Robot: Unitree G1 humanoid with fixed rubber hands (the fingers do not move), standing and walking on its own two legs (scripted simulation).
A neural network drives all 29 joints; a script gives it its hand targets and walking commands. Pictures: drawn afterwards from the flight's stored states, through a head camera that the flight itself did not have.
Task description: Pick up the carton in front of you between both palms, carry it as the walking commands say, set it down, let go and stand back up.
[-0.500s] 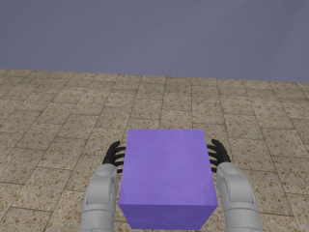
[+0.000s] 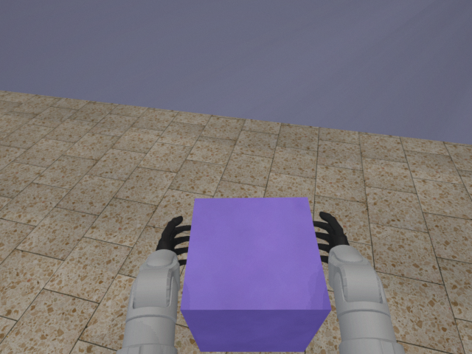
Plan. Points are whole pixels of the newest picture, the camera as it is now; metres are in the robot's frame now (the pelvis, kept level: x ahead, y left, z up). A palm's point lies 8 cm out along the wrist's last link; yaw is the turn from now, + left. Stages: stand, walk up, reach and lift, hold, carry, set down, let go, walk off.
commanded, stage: hold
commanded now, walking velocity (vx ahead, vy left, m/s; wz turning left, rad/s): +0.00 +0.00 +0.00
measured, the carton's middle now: (251, 278) +0.28 +0.00 -0.04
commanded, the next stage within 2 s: set down in 0.22 s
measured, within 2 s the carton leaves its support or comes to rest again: neither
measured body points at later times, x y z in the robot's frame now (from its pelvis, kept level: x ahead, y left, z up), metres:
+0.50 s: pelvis -0.01 -0.02 -0.01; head -0.05 -0.01 +0.44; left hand +0.32 +0.12 +0.03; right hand +0.31 -0.18 +0.03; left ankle +0.04 +0.10 -0.74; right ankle +0.03 -0.12 -0.74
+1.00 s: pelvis -0.03 +0.00 -0.11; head +0.17 -0.01 +0.29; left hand +0.36 +0.13 -0.19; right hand +0.35 -0.17 -0.19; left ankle +0.04 +0.10 -0.74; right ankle +0.03 -0.13 -0.74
